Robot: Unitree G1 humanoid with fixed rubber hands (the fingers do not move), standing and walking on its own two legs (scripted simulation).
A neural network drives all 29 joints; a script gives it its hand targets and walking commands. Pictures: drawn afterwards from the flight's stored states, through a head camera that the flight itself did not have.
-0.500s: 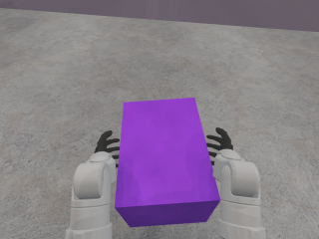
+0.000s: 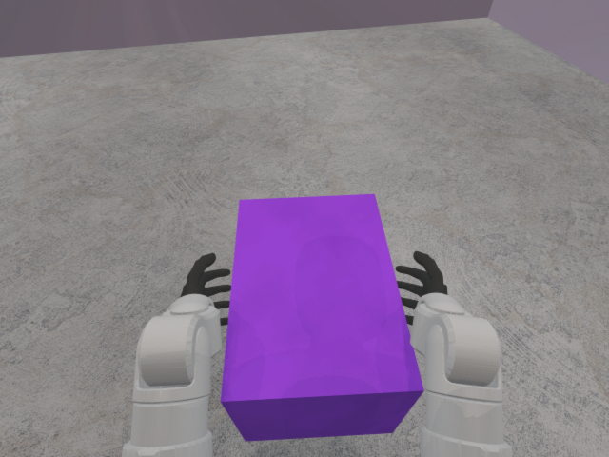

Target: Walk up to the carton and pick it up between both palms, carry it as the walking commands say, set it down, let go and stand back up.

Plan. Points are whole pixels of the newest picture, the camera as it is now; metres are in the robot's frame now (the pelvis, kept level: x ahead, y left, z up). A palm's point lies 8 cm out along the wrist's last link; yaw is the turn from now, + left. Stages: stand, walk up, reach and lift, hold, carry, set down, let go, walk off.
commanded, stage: carry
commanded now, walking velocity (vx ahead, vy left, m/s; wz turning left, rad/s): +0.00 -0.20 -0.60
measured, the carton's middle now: (313, 312) +0.34 -0.01 +0.00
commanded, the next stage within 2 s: none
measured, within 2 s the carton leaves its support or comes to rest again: neither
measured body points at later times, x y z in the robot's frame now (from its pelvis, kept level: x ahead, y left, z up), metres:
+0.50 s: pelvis -0.05 -0.18 -0.01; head -0.04 -0.18 +0.44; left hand +0.29 -0.13 +0.09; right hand +0.21 -0.41 +0.09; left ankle -0.01 +0.06 -0.71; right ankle -0.02 -0.31 -0.72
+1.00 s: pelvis -0.15 -0.31 +0.02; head -0.16 -0.32 +0.47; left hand +0.18 -0.31 +0.10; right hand +0.06 -0.58 +0.11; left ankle -0.08 -0.17 -0.71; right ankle -0.18 -0.41 -0.69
